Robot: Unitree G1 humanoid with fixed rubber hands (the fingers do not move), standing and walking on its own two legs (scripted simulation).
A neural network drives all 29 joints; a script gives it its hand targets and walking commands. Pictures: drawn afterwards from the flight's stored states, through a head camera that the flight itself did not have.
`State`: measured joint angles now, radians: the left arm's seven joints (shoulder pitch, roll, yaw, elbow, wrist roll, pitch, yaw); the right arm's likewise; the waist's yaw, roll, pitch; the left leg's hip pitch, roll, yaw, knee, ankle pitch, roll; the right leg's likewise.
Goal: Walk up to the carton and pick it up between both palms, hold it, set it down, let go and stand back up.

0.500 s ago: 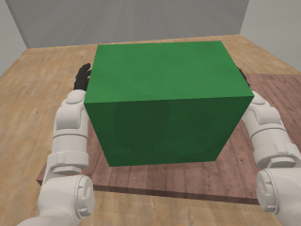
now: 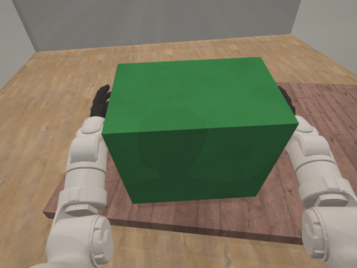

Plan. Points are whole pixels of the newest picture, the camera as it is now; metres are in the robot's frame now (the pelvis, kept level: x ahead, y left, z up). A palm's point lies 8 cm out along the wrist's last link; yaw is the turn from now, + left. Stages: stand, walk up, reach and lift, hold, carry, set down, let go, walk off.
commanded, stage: set down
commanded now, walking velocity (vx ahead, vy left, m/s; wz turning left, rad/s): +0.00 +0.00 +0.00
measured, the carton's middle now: (192, 135) +0.39 -0.02 +0.13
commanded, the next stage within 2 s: none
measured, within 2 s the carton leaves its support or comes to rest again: neither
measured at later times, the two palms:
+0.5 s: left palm (108, 130) +0.40 +0.18 +0.15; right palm (281, 131) +0.39 -0.23 +0.13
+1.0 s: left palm (110, 139) +0.39 +0.18 +0.13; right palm (280, 139) +0.39 -0.23 +0.11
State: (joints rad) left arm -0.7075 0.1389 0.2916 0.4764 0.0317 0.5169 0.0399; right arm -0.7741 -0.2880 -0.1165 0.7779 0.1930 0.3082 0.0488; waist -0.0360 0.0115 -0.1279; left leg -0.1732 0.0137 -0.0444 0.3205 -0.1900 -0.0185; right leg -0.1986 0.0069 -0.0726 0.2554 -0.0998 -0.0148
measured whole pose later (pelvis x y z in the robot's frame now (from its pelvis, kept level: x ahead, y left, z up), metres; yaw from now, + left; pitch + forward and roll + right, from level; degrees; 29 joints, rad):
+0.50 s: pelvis +0.00 +0.00 +0.00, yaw -1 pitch +5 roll +0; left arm -0.65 0.10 0.26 0.50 0.02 0.41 0.07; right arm -0.70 -0.29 -0.15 0.76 0.13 0.22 0.09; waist -0.01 0.03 -0.13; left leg -0.22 0.02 -0.04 0.31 -0.18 -0.02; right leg -0.26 0.01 -0.06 0.26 -0.10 -0.02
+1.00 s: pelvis +0.00 +0.00 +0.00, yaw +0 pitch +7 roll +0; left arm -0.63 0.09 0.25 0.56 0.02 0.32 0.07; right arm -0.65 -0.27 -0.19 0.78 0.07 0.14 0.11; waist 0.01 0.02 -0.14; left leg -0.26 0.01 -0.04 0.31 -0.17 -0.02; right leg -0.30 0.01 -0.06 0.27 -0.09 -0.02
